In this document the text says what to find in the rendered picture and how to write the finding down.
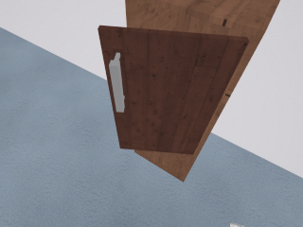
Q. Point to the cupboard door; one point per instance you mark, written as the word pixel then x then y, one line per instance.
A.
pixel 172 82

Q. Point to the handle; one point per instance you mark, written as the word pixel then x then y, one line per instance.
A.
pixel 116 79

